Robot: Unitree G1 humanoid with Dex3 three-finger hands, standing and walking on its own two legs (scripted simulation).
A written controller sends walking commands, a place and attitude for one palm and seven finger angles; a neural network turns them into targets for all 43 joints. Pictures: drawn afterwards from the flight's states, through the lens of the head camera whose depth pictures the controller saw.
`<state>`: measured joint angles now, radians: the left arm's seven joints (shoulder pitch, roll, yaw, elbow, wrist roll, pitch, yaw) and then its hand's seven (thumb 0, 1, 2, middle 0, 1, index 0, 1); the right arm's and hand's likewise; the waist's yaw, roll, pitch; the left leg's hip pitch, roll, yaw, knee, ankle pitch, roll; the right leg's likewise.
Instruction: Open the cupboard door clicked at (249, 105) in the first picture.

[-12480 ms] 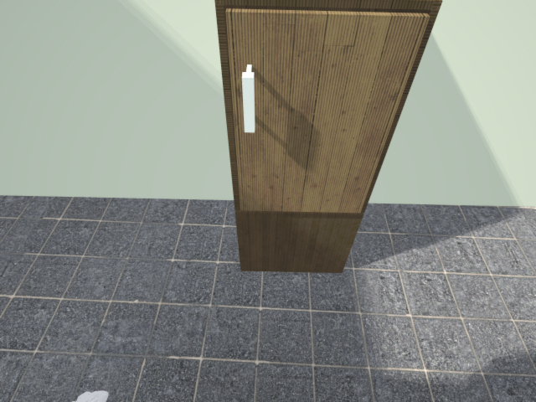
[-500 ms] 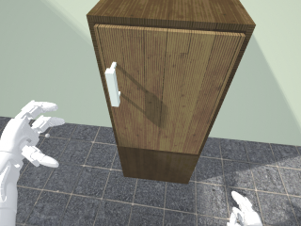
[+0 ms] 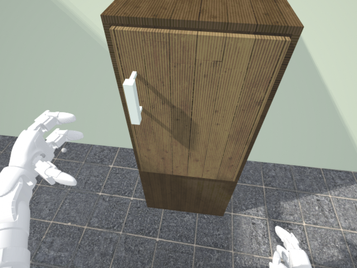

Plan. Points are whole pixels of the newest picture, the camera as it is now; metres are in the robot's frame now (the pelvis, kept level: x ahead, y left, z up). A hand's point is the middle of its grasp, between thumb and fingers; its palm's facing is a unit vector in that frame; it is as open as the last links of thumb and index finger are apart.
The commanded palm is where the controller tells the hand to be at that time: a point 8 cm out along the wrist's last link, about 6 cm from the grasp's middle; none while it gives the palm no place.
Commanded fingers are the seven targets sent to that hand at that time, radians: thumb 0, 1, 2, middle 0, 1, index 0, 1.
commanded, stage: move the hooked fingers beside the handle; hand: left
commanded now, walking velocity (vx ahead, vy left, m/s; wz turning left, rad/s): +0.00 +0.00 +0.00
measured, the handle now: (135, 98) +0.51 +0.16 +0.10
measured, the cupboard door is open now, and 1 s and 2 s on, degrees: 0 0 0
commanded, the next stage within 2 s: none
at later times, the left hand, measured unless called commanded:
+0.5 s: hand (81, 133) +0.37 +0.25 +0.11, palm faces -0.03 -1.00 -0.01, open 14.0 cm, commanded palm +0.35 +0.30 +0.12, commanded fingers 0.00 -0.50 0.30 -0.30 -1.20 -0.30 -1.20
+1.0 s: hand (101, 114) +0.43 +0.22 +0.11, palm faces -0.05 -1.00 -0.01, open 14.0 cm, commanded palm +0.41 +0.28 +0.11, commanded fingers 0.00 -0.50 0.30 -0.30 -1.20 -0.30 -1.20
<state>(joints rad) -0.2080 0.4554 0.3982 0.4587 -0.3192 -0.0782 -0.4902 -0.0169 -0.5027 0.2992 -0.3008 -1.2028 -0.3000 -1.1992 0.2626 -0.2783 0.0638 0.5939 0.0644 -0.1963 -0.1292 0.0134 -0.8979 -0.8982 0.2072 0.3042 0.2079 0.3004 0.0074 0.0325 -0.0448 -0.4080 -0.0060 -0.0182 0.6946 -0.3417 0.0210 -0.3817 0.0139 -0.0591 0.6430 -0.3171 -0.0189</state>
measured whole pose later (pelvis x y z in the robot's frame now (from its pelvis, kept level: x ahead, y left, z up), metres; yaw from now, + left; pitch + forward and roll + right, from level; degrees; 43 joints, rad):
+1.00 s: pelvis +0.00 +0.01 -0.01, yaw -2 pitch +9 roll -1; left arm -0.64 0.49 0.35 0.91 -0.21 -0.20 -0.40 -0.02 -0.50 0.30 -0.30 -1.20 -0.30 -1.20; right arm 0.35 -0.28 0.05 0.62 0.05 -0.06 -0.09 0.01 -0.90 -0.90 0.21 0.30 0.21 0.30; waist -0.07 0.02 -0.06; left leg -0.54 0.00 0.01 0.74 -0.36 0.03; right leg -0.52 0.02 -0.03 0.69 -0.32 -0.01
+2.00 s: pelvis +0.01 +0.01 -0.01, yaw -2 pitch +12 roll -2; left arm -0.73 0.52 0.37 1.02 -0.19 -0.24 -0.39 -0.02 -0.50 0.30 -0.30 -1.20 -0.30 -1.20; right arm 0.38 -0.28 0.05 0.60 0.04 0.02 -0.06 0.01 -0.90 -0.90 0.21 0.30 0.21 0.30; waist -0.09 0.01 -0.09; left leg -0.62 0.01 0.01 0.81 -0.39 0.04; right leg -0.60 0.03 -0.03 0.73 -0.34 0.00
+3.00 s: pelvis +0.01 +0.01 -0.02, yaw -1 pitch +12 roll -2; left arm -0.75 0.42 0.28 1.01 -0.20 -0.26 -0.25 -0.02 -0.50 0.30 -0.30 -1.20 -0.20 -1.18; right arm 0.37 -0.27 0.04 0.63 0.04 -0.01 -0.05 0.01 -0.90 -0.90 0.21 0.30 0.21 0.30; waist -0.08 0.02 -0.09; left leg -0.63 0.00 -0.01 0.82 -0.40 0.03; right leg -0.60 0.02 -0.05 0.75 -0.36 -0.01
